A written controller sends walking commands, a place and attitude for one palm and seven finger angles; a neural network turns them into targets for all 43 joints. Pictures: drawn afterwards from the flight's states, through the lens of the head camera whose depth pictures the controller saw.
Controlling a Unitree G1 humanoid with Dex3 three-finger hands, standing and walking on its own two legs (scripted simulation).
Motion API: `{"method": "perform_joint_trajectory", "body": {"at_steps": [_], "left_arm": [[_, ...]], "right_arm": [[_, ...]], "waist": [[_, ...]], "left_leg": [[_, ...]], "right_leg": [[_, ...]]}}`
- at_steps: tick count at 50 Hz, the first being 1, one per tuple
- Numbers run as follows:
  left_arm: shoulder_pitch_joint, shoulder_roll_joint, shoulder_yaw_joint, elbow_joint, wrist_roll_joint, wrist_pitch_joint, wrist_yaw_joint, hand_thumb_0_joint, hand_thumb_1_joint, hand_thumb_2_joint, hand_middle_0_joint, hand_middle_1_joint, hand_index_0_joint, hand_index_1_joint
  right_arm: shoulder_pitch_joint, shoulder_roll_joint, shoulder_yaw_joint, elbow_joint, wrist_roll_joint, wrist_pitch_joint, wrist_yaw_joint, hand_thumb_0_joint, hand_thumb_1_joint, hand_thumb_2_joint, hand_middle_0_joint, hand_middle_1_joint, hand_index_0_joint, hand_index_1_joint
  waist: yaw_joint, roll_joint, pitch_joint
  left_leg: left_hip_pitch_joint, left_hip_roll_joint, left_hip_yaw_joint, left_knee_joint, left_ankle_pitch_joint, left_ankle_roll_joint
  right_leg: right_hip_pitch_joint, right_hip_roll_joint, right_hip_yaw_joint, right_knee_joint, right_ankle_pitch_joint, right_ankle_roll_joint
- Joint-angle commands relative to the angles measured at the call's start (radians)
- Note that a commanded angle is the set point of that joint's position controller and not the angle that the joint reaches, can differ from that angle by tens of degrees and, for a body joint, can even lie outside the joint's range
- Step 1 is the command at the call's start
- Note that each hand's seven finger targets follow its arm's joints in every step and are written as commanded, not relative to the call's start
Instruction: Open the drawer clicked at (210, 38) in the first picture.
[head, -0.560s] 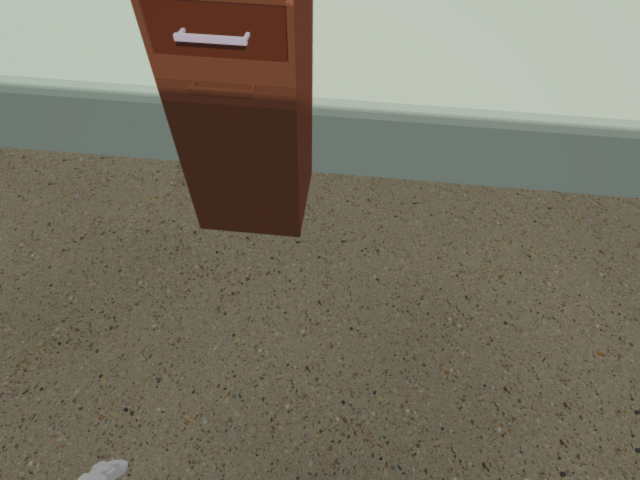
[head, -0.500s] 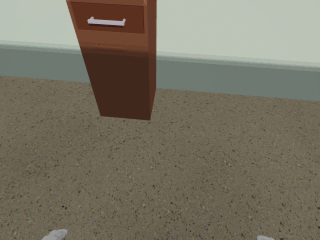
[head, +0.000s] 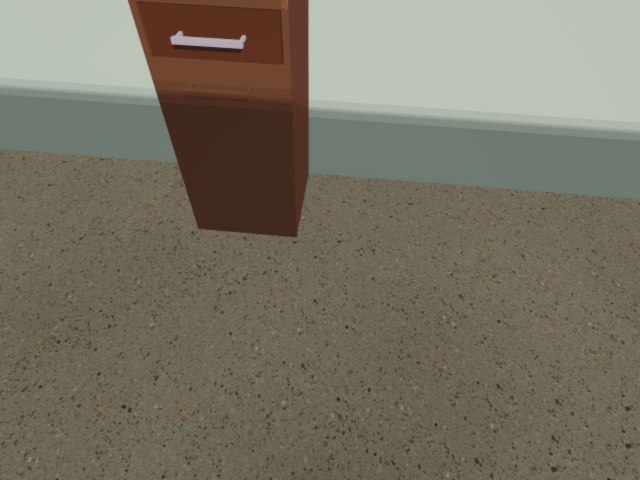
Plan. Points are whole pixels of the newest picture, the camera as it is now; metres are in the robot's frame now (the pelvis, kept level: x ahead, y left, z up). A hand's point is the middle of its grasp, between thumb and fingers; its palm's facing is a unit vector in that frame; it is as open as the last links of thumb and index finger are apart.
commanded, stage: stand and wait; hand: left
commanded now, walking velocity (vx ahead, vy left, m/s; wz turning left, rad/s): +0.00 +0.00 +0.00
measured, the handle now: (209, 39) +1.16 +0.38 +0.05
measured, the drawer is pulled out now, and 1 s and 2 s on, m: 0.00 0.00 0.00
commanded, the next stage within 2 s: look at it before walking up in 0.28 s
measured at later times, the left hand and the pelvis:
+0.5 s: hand out of the picture +0.08 +0.24 -0.15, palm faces -0.03 -0.94 -0.34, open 7.4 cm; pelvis +0.00 -0.01 +0.00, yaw +0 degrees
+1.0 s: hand out of the picture +0.08 +0.24 -0.15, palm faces -0.03 -0.94 -0.34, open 7.4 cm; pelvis +0.00 -0.01 +0.00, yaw +0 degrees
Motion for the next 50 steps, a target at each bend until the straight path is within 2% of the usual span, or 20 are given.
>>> {"method": "perform_joint_trajectory", "body": {"at_steps": [1,10,20,23,25,34,42,50], "left_arm": [[-0.060,0.206,0.038,-0.060,0.000,-0.033,0.010,0.000,0.900,0.900,-0.200,-0.300,-0.200,-0.300],[-0.059,0.208,0.036,-0.046,0.001,-0.033,0.009,0.000,0.900,0.900,-0.200,-0.300,-0.200,-0.300],[-0.064,0.204,0.038,-0.045,0.002,-0.037,0.011,0.000,0.900,0.900,-0.200,-0.300,-0.200,-0.300],[-0.067,0.206,0.039,-0.047,0.002,-0.039,0.012,0.000,0.900,0.900,-0.200,-0.300,-0.200,-0.300],[-0.070,0.204,0.039,-0.047,0.002,-0.037,0.011,0.000,0.900,0.900,-0.200,-0.300,-0.200,-0.300],[-0.068,0.207,0.038,-0.046,0.002,-0.039,0.010,0.000,0.900,0.900,-0.200,-0.300,-0.200,-0.300],[-0.063,0.208,0.040,-0.043,0.002,-0.040,0.011,0.000,0.900,0.900,-0.200,-0.300,-0.200,-0.300],[-0.062,0.212,0.042,-0.040,0.001,-0.041,0.012,0.000,0.900,0.900,-0.200,-0.300,-0.200,-0.300]], "right_arm": [[-0.068,-0.203,-0.041,-0.061,-0.002,-0.030,-0.017,0.000,-0.900,-0.900,0.200,0.300,0.200,0.300],[-0.055,-0.204,-0.038,-0.038,-0.002,-0.029,-0.014,0.000,-0.900,-0.900,0.200,0.300,0.200,0.300],[-0.055,-0.202,-0.038,-0.033,-0.003,-0.033,-0.016,0.000,-0.900,-0.900,0.200,0.300,0.200,0.300],[-0.056,-0.200,-0.038,-0.035,-0.002,-0.031,-0.015,0.000,-0.900,-0.900,0.200,0.300,0.200,0.300],[-0.060,-0.201,-0.037,-0.033,-0.002,-0.031,-0.016,0.000,-0.900,-0.900,0.200,0.300,0.200,0.300],[-0.064,-0.200,-0.037,-0.035,-0.002,-0.030,-0.016,0.000,-0.900,-0.900,0.200,0.300,0.200,0.300],[-0.063,-0.202,-0.037,-0.036,0.001,-0.030,-0.017,0.000,-0.900,-0.900,0.200,0.300,0.200,0.300],[-0.064,-0.204,-0.037,-0.035,0.001,-0.030,-0.017,0.000,-0.900,-0.900,0.200,0.300,0.200,0.300]], "waist": [[-0.004,0.005,-0.072],[-0.002,0.000,-0.058],[-0.003,0.002,-0.080],[-0.004,-0.010,-0.077],[-0.003,0.007,-0.067],[-0.004,0.007,-0.068],[-0.004,-0.001,-0.094],[-0.003,0.003,-0.080]], "left_leg": [[0.004,0.113,-0.097,-0.084,0.122,0.032],[-0.007,0.115,-0.101,-0.100,0.076,0.030],[0.015,0.121,-0.094,-0.096,0.141,0.027],[0.014,0.120,-0.093,-0.094,0.143,0.025],[0.012,0.120,-0.093,-0.100,0.133,0.024],[0.025,0.121,-0.091,-0.101,0.139,0.022],[0.044,0.126,-0.090,-0.096,0.184,0.023],[0.036,0.124,-0.092,-0.098,0.204,0.021]], "right_leg": [[0.004,-0.106,0.097,-0.085,0.125,-0.041],[-0.013,-0.107,0.109,-0.106,0.060,-0.041],[0.002,-0.107,0.105,-0.095,0.144,-0.042],[0.003,-0.107,0.107,-0.098,0.149,-0.042],[-0.003,-0.106,0.105,-0.100,0.135,-0.040],[-0.003,-0.107,0.108,-0.111,0.147,-0.041],[0.023,-0.108,0.103,-0.106,0.202,-0.041],[0.035,-0.114,0.092,-0.104,0.225,-0.039]]}}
